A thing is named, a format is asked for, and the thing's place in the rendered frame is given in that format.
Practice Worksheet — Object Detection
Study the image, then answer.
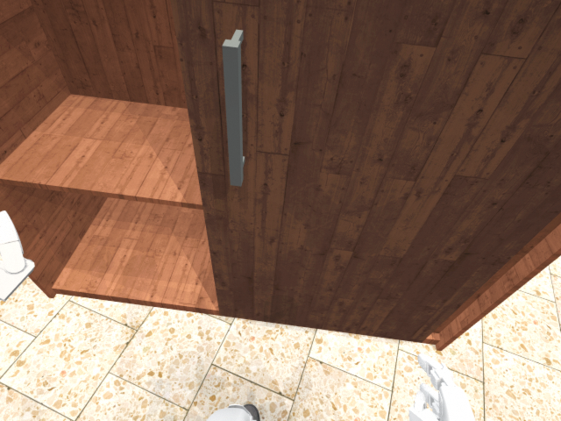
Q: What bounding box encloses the handle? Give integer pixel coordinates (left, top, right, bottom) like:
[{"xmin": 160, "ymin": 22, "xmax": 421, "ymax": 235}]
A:
[{"xmin": 222, "ymin": 30, "xmax": 245, "ymax": 187}]

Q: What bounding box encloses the left robot shin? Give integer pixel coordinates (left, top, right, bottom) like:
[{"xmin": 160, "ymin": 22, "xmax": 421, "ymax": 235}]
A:
[{"xmin": 228, "ymin": 404, "xmax": 251, "ymax": 416}]

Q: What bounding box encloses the robot right hand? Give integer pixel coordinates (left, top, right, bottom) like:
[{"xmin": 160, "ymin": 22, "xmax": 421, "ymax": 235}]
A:
[{"xmin": 408, "ymin": 353, "xmax": 476, "ymax": 421}]

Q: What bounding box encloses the robot left hand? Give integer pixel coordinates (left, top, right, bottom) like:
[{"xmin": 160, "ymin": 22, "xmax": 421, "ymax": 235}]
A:
[{"xmin": 0, "ymin": 210, "xmax": 35, "ymax": 302}]

